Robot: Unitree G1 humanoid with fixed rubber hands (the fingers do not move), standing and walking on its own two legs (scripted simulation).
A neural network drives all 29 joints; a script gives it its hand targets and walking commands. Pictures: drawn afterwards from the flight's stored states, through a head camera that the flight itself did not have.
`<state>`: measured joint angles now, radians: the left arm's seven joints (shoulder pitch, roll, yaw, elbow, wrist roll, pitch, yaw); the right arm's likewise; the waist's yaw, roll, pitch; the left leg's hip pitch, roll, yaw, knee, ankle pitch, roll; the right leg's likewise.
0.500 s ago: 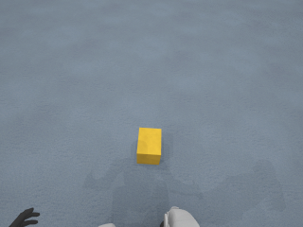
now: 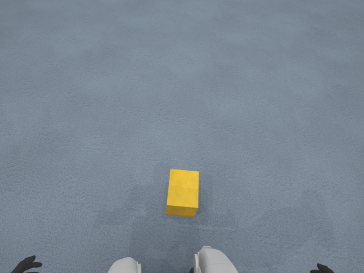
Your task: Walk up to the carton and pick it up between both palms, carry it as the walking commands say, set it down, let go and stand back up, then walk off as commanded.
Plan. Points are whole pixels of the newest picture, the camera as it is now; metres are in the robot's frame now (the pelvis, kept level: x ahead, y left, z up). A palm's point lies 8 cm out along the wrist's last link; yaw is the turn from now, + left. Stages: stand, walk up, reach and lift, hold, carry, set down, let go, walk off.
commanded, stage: walk up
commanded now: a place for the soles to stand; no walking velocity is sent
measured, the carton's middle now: (182, 193) +0.54 -0.08 -0.65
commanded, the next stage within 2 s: none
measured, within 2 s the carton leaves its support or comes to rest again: neither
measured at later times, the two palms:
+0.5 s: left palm (25, 269) +0.15 +0.31 -0.08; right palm (321, 261) +0.14 -0.33 -0.07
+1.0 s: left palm (33, 255) +0.17 +0.29 -0.06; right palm out of the picture +0.10 -0.40 -0.05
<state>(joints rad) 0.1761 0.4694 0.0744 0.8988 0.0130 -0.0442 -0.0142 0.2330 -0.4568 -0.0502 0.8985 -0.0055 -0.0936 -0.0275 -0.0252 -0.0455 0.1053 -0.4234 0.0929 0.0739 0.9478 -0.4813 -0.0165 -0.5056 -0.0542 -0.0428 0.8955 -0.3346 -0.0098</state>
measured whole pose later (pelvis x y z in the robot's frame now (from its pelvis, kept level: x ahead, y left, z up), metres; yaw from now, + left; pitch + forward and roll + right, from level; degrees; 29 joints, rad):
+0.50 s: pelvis +0.03 -0.01 +0.03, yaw +2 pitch -2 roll +1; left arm 0.00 0.41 0.02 1.07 0.00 -0.01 -0.02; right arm 0.06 -0.41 -0.01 1.10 0.00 -0.08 -0.03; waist 0.00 -0.03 0.08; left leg -0.28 0.05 0.03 0.72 -0.41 -0.04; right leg -0.37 -0.07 -0.07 0.76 -0.35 0.00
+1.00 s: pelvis +0.05 -0.04 +0.03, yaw -2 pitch -2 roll +2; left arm 0.12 0.47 0.11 0.91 0.05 0.04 -0.11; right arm 0.21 -0.46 -0.09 1.01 -0.04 -0.10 -0.07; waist 0.00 -0.06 0.06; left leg -0.19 0.10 0.08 0.64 -0.41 -0.05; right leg -0.45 -0.07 0.01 0.87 -0.47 0.00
